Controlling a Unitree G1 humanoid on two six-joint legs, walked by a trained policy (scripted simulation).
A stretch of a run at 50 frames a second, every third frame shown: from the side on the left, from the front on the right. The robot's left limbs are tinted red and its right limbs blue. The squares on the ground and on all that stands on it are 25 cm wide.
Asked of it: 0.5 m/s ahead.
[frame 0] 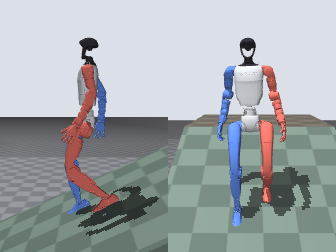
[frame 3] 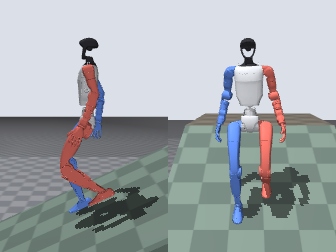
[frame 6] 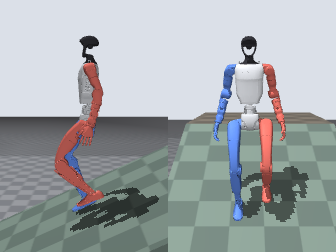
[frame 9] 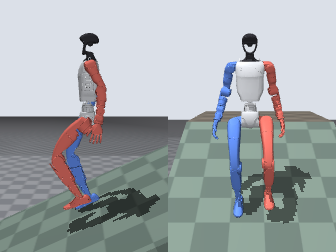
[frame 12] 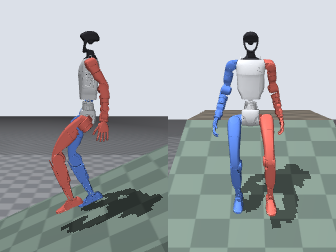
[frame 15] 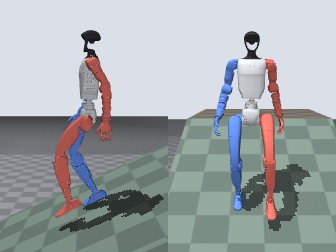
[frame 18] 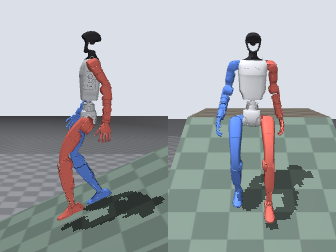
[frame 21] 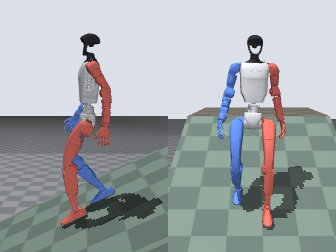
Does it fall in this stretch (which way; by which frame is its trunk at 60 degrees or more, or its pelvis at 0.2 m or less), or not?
no
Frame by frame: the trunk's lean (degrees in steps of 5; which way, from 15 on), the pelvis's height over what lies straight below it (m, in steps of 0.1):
0: 0, 0.7
3: 0, 0.7
6: 0, 0.7
9: 0, 0.8
12: 0, 0.8
15: 5, 0.8
18: 5, 0.8
21: 5, 0.8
